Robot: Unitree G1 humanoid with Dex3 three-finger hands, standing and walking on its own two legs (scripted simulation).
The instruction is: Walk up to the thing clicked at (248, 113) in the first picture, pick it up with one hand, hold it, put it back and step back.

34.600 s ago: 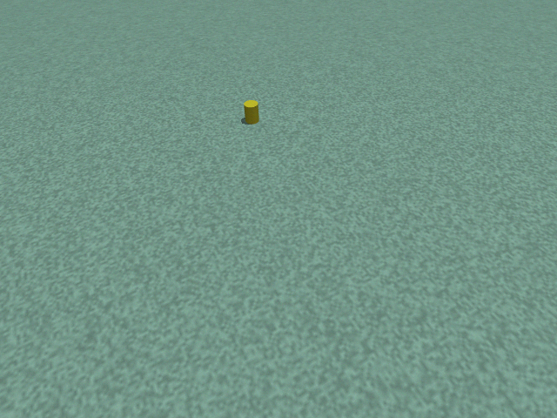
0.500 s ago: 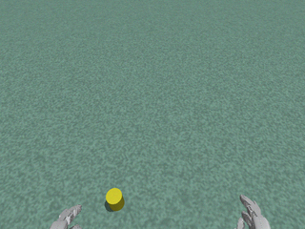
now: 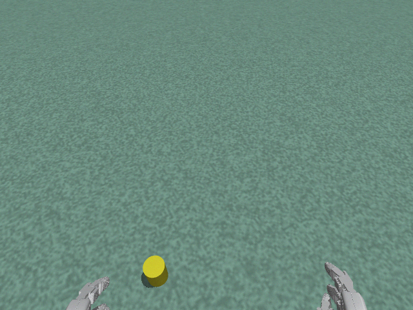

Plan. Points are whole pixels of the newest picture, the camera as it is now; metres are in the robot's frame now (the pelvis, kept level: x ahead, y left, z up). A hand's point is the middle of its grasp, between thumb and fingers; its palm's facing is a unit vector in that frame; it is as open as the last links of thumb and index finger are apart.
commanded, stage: home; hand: left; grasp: from above
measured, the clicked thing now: (156, 271) +0.45 +0.23 -0.65
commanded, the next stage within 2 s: stand in 0.08 s
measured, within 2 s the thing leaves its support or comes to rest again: neither
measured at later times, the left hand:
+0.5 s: hand out of the picture +0.09 +0.25 -0.11, palm faces +0.05 -0.93 -0.35, open 7.4 cm
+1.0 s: hand out of the picture +0.02 +0.24 -0.10, palm faces +0.06 -0.94 -0.34, open 7.4 cm
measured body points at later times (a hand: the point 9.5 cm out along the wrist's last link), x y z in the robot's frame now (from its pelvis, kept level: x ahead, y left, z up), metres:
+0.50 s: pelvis -0.01 +0.00 +0.03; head +0.02 +0.01 +0.48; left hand +0.09 +0.29 -0.08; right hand +0.11 -0.27 -0.09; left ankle +0.00 +0.13 -0.68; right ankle -0.02 -0.14 -0.68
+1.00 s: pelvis -0.02 +0.00 +0.06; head -0.02 -0.01 +0.51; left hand +0.02 +0.29 -0.07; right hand +0.06 -0.28 -0.08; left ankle +0.00 +0.13 -0.68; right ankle -0.02 -0.14 -0.68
